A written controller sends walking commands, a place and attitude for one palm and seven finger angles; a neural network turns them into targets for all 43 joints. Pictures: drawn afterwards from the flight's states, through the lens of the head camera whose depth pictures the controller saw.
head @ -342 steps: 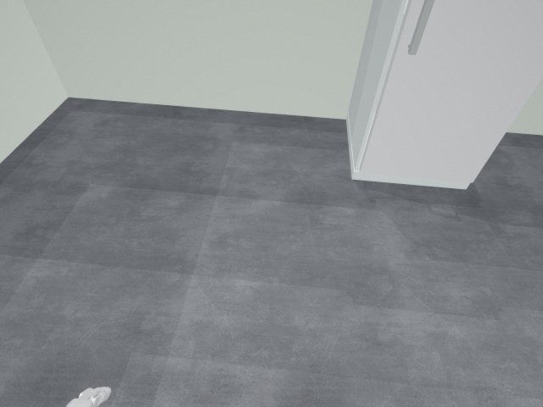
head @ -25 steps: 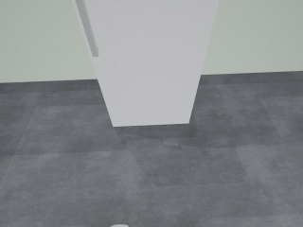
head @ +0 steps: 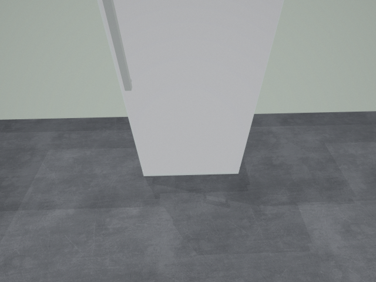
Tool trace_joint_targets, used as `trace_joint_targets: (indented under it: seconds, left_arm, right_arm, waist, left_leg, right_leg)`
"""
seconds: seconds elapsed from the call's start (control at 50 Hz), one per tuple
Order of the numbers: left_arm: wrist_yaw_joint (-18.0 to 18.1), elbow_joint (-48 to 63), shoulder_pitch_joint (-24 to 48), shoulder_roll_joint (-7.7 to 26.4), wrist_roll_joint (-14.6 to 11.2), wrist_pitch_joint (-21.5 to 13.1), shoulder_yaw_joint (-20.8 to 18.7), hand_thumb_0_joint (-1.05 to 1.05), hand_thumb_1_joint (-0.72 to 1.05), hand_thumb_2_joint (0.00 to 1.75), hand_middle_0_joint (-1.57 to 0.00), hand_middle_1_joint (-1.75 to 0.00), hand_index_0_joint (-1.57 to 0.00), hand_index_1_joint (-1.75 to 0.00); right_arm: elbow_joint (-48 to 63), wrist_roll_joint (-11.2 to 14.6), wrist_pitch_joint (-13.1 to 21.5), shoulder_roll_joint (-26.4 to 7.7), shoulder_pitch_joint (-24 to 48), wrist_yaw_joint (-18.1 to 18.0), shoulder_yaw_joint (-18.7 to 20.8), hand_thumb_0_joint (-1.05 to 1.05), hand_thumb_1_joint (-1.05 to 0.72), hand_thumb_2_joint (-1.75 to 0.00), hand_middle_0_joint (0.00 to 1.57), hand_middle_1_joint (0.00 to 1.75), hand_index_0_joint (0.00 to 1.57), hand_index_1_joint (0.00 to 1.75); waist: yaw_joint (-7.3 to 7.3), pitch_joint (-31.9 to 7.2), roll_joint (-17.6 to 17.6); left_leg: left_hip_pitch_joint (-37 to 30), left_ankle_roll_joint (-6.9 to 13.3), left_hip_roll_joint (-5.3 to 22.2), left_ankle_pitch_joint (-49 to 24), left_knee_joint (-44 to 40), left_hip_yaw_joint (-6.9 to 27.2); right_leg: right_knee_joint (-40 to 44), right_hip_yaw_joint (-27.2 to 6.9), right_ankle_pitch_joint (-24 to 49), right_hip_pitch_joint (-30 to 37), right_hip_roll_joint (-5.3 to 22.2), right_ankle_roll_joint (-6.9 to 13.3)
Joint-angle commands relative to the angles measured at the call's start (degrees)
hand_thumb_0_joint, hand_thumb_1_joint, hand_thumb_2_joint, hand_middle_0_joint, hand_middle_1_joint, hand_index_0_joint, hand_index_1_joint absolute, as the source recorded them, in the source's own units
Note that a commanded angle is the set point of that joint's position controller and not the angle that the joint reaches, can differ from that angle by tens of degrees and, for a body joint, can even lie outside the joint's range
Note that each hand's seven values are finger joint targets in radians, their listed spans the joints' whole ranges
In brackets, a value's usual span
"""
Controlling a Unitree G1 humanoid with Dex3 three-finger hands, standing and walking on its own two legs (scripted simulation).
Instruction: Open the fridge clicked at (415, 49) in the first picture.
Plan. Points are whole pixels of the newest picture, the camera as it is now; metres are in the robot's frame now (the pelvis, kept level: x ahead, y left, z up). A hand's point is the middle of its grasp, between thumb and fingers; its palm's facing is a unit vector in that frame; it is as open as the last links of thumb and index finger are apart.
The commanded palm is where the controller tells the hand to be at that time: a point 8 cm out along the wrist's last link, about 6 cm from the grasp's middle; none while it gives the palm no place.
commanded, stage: take the last steps up to it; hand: left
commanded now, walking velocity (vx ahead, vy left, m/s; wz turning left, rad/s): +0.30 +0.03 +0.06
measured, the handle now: (120, 47) +0.81 +0.26 +0.13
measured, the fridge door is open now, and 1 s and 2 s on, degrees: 0 0 0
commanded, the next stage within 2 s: come to a stop and stand still in 0.88 s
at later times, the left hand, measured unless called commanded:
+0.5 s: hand out of the picture +0.04 +0.17 -0.18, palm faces +0.18 -0.97 -0.13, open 7.3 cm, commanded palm none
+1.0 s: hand (120, 191) +0.41 +0.24 -0.16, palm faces -0.03 -0.98 -0.22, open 7.4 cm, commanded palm none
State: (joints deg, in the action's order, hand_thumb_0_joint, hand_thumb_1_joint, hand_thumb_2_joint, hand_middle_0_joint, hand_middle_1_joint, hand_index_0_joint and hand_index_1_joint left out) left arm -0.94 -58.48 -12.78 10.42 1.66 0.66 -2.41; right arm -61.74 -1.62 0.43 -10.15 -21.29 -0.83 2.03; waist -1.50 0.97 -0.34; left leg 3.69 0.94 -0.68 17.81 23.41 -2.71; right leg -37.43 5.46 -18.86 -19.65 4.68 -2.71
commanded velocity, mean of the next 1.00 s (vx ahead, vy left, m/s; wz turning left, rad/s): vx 0.23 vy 0.01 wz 0.00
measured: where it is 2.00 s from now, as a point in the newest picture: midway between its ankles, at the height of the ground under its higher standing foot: outside the picture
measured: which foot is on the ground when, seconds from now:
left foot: down 0.00-0.04, up 0.06-0.50, down 0.52-1.00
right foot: up 0.00-0.00, down 0.02-0.52, up 0.54-1.00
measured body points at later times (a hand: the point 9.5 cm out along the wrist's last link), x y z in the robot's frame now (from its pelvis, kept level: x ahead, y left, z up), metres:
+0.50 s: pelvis +0.14 +0.03 -0.01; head +0.16 +0.05 +0.44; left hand +0.03 +0.22 -0.16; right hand +0.25 -0.19 -0.15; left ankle +0.22 +0.16 -0.73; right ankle +0.06 -0.11 -0.74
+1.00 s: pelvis +0.30 +0.06 +0.00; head +0.32 +0.04 +0.45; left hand +0.42 +0.29 -0.14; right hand +0.23 -0.15 -0.17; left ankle +0.22 +0.16 -0.74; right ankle +0.38 -0.06 -0.73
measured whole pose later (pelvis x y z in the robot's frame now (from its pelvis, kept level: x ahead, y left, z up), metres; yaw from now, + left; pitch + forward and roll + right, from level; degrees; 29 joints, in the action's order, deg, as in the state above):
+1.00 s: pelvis +0.30 +0.06 +0.00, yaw +0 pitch -1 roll +1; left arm 0.0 -57.8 -6.7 9.9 1.7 -0.4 -2.9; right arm -64.4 -1.9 1.9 -7.2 -22.5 -1.0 2.0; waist -3.1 3.2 -0.2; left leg 2.0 0.4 1.4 20.4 23.9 -11.5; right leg -35.4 6.0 -12.8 -22.8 4.4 0.0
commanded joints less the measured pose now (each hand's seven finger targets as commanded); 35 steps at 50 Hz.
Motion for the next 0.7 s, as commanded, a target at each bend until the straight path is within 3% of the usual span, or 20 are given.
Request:
trace_joint_targets:
  seconds: [0.0,0.02,0.04,0.06,0.08,0.14,0.2,0.32,0.4,0.42,0.44,0.46,0.48,0.5,0.52,0.54,0.58,0.6,0.64,0.68]
  left_arm:
    - [0.7,-1.0,-12.9,8.4,0.4,-3.4,-2.2,0.00,0.90,0.90,-0.20,-0.30,-0.20,-0.30]
    - [1.2,-2.2,-18.3,13.9,0.2,-3.6,-3.4,0.00,0.90,0.90,-0.20,-0.30,-0.20,-0.30]
    - [1.8,-2.1,-18.8,13.2,-0.6,-3.2,-3.2,0.00,0.90,0.90,-0.20,-0.30,-0.20,-0.30]
    - [1.9,-1.5,-14.5,11.6,-0.7,-3.6,-3.0,0.00,0.90,0.90,-0.20,-0.30,-0.20,-0.30]
    - [2.0,-0.8,-11.1,9.3,-0.7,-3.7,-2.5,0.00,0.90,0.90,-0.20,-0.30,-0.20,-0.30]
    - [2.2,-0.2,-7.1,4.6,-0.6,-4.4,-1.1,0.00,0.90,0.90,-0.20,-0.30,-0.20,-0.30]
    - [2.1,-1.4,-8.7,4.3,-0.5,-5.1,-0.7,0.00,0.90,0.90,-0.20,-0.30,-0.20,-0.30]
    - [2.1,-4.4,-13.6,5.2,-0.3,-5.8,-0.9,0.00,0.90,0.90,-0.20,-0.30,-0.20,-0.30]
    - [2.3,-5.2,-13.6,6.1,0.1,-5.2,-1.4,0.00,0.90,0.90,-0.20,-0.30,-0.20,-0.30]
    - [2.3,-5.5,-13.7,6.1,0.1,-5.0,-1.5,0.00,0.90,0.90,-0.20,-0.30,-0.20,-0.30]
    - [2.3,-5.5,-13.0,6.4,0.1,-4.8,-1.6,0.00,0.90,0.90,-0.20,-0.30,-0.20,-0.30]
    - [2.2,-5.3,-11.9,6.1,-0.1,-4.5,-1.7,0.00,0.90,0.90,-0.20,-0.30,-0.20,-0.30]
    - [2.1,-5.1,-12.7,3.9,-0.3,-4.3,-1.3,0.00,0.90,0.90,-0.20,-0.30,-0.20,-0.30]
    - [1.6,-4.0,-14.9,0.6,-1.0,-4.1,-0.8,0.00,0.90,0.90,-0.20,-0.30,-0.20,-0.30]
    - [1.7,-2.0,-11.7,1.3,-0.6,-4.1,-0.6,0.00,0.90,0.90,-0.20,-0.30,-0.20,-0.30]
    - [1.7,-1.6,-8.6,2.0,-0.6,-3.8,-0.8,0.00,0.90,0.90,-0.20,-0.30,-0.20,-0.30]
    - [1.1,-2.3,-6.1,1.3,-0.4,-3.6,-1.2,0.00,0.90,0.90,-0.20,-0.30,-0.20,-0.30]
    - [0.8,-2.7,-6.2,0.8,-0.1,-3.2,-1.3,0.00,0.90,0.90,-0.20,-0.30,-0.20,-0.30]
    - [0.7,-3.2,-8.6,-0.3,-0.1,-2.4,-1.1,0.00,0.90,0.90,-0.20,-0.30,-0.20,-0.30]
    - [0.7,-2.4,-8.5,-0.9,0.1,-1.6,-1.4,0.00,0.90,0.90,-0.20,-0.30,-0.20,-0.30]
  right_arm:
    - [2.8,0.9,1.9,-4.7,1.2,-0.1,1.0,0.00,-0.90,-0.90,0.20,0.30,0.20,0.30]
    - [5.3,1.0,2.2,-2.5,3.0,0.4,0.7,0.00,-0.90,-0.90,0.20,0.30,0.20,0.30]
    - [6.4,0.5,1.7,-6.1,6.0,0.6,1.5,0.00,-0.90,-0.90,0.20,0.30,0.20,0.30]
    - [5.2,0.3,1.4,-6.0,5.5,1.0,2.0,0.00,-0.90,-0.90,0.20,0.30,0.20,0.30]
    - [4.6,0.3,1.3,-5.2,6.0,1.2,2.1,0.00,-0.90,-0.90,0.20,0.30,0.20,0.30]
    - [2.1,0.0,0.0,-2.0,2.1,1.8,2.0,0.00,-0.90,-0.90,0.20,0.30,0.20,0.30]
    - [1.9,0.0,-0.4,-1.0,1.5,2.1,1.9,0.00,-0.90,-0.90,0.20,0.30,0.20,0.30]
    - [5.4,0.3,0.6,-1.0,10.9,2.9,1.6,0.00,-0.90,-0.90,0.20,0.30,0.20,0.30]
    - [6.8,0.5,1.5,-0.5,13.8,3.1,1.4,0.00,-0.90,-0.90,0.20,0.30,0.20,0.30]
    - [6.6,0.5,1.8,-0.7,13.3,3.0,1.4,0.00,-0.90,-0.90,0.20,0.30,0.20,0.30]
    - [6.0,0.5,2.1,-1.7,10.9,2.8,1.6,0.00,-0.90,-0.90,0.20,0.30,0.20,0.30]
    - [4.4,0.3,2.5,-2.8,5.7,2.4,1.9,0.00,-0.90,-0.90,0.20,0.30,0.20,0.30]
    - [1.9,-0.1,3.0,-6.5,-1.9,1.7,2.8,0.00,-0.90,-0.90,0.20,0.30,0.20,0.30]
    - [0.4,-0.6,3.4,-13.1,-8.7,0.9,4.3,0.00,-0.90,-0.90,0.20,0.30,0.20,0.30]
    - [-0.2,0.1,2.7,-14.2,-11.1,0.3,4.2,0.00,-0.90,-0.90,0.20,0.30,0.20,0.30]
    - [0.5,0.3,2.5,-12.5,-7.3,-0.1,3.9,0.00,-0.90,-0.90,0.20,0.30,0.20,0.30]
    - [2.3,0.3,3.2,-7.0,0.5,-0.4,2.4,0.00,-0.90,-0.90,0.20,0.30,0.20,0.30]
    - [2.7,0.4,3.5,-5.2,2.2,-0.4,1.7,0.00,-0.90,-0.90,0.20,0.30,0.20,0.30]
    - [2.5,0.6,4.2,-4.0,3.1,-0.5,1.3,0.00,-0.90,-0.90,0.20,0.30,0.20,0.30]
    - [2.9,0.4,4.4,-3.3,2.8,-0.7,1.5,0.00,-0.90,-0.90,0.20,0.30,0.20,0.30]
  waist:
    - [7.29,-0.1,7.4]
    - [9.28,-0.4,21.7]
    - [9.24,2.1,13.9]
    - [7.27,4.4,13.7]
    - [5.84,6.7,11.2]
    - [1.73,7.4,4.7]
    - [1.13,6.0,6.9]
    - [3.49,6.5,6.7]
    - [3.95,6.8,8.6]
    - [3.69,6.0,8.7]
    - [2.21,5.3,7.2]
    - [-0.38,3.0,4.8]
    - [-3.16,-2.0,-3.4]
    - [-4.52,-8.2,-19.2]
    - [-5.13,-8.2,-18.5]
    - [-4.23,-3.9,-13.1]
    - [-1.59,1.3,-7.5]
    - [-0.23,3.6,-5.8]
    - [1.84,3.0,-4.4]
    - [2.46,2.9,-4.6]
  left_leg:
    - [22.9,2.7,4.6,6.7,13.8,2.7]
    - [33.8,0.9,-0.2,16.2,28.9,-1.6]
    - [35.0,1.0,2.5,15.8,36.6,2.5]
    - [34.3,1.2,4.7,9.5,40.3,4.1]
    - [34.3,0.9,5.5,5.8,42.4,3.8]
    - [28.7,-0.8,7.3,-2.6,40.5,2.6]
    - [28.9,-2.4,7.3,-7.0,36.5,0.4]
    - [31.1,-2.9,7.9,-8.1,23.0,-1.8]
    - [23.6,-1.6,6.5,-4.9,14.8,-3.2]
    - [20.9,-1.2,5.9,-4.4,12.7,-3.7]
    - [15.2,-0.8,5.4,-5.4,9.9,-4.3]
    - [6.7,-0.6,3.7,-6.6,5.9,-5.3]
    - [-4.9,0.4,6.8,-6.3,2.6,-1.2]
    - [-14.9,4.8,21.4,-8.1,-2.4,18.4]
    - [-15.2,8.0,25.9,-9.3,-7.7,25.0]
    - [-9.7,8.5,25.4,-6.1,-9.1,21.8]
    - [0.2,8.0,22.2,-10.5,-10.0,14.5]
    - [4.8,7.0,20.4,-12.3,-11.2,10.6]
    - [7.5,6.9,18.3,-14.3,-12.5,6.4]
    - [7.2,7.9,17.6,-15.4,-13.6,4.5]
  right_leg:
    - [16.6,-10.6,-3.6,25.4,7.6,3.6]
    - [25.5,-30.8,-8.9,29.4,20.8,9.2]
    - [29.6,-33.4,-15.0,24.0,23.5,12.0]
    - [31.1,-30.9,-22.1,17.4,21.0,11.5]
    - [31.7,-29.3,-22.3,13.1,19.7,10.9]
    - [31.1,-14.3,-7.8,5.8,14.1,8.2]
    - [30.7,-7.1,1.8,7.8,11.2,7.7]
    - [28.8,-5.8,10.1,14.2,12.2,9.7]
    - [25.5,-5.3,12.5,12.7,13.3,9.5]
    - [23.9,-5.1,13.1,12.8,13.1,9.3]
    - [21.1,-4.5,11.6,10.2,12.8,8.7]
    - [14.2,-1.6,13.3,7.5,10.1,7.4]
    - [0.8,1.2,13.1,3.2,6.3,5.8]
    - [-16.8,5.6,-7.0,-8.8,-1.3,2.8]
    - [-27.4,0.0,-15.9,-14.9,-2.9,3.3]
    - [-31.8,-2.6,-12.7,-16.2,0.4,3.9]
    - [-33.9,-4.1,-4.2,-15.8,3.3,3.4]
    - [-32.3,-4.3,-1.7,-13.2,3.8,3.1]
    - [-29.4,-3.7,1.3,-10.3,3.4,2.5]
    - [-26.5,-3.7,3.8,-11.2,3.4,2.0]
